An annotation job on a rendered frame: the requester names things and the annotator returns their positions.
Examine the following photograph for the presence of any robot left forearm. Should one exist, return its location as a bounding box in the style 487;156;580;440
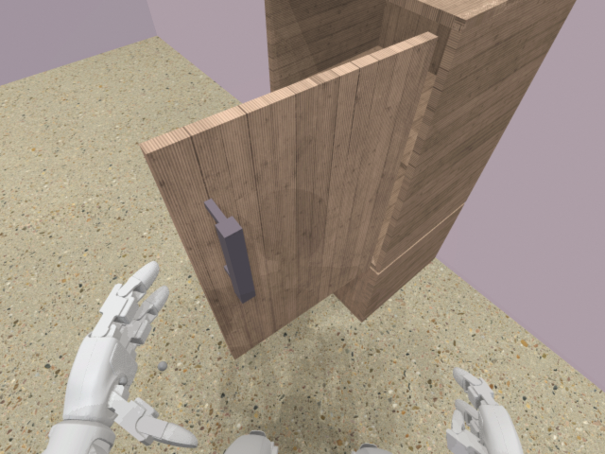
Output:
41;420;116;454

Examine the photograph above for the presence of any robot left hand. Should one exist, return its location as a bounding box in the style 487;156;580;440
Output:
62;261;198;448

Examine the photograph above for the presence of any handle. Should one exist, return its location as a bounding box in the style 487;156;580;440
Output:
204;199;256;304

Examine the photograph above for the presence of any cupboard door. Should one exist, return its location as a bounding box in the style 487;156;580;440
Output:
139;31;438;360

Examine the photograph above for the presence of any left robot thigh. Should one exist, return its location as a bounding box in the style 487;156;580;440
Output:
224;434;278;454

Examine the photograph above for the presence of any robot right hand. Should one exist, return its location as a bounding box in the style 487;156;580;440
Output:
446;367;524;454

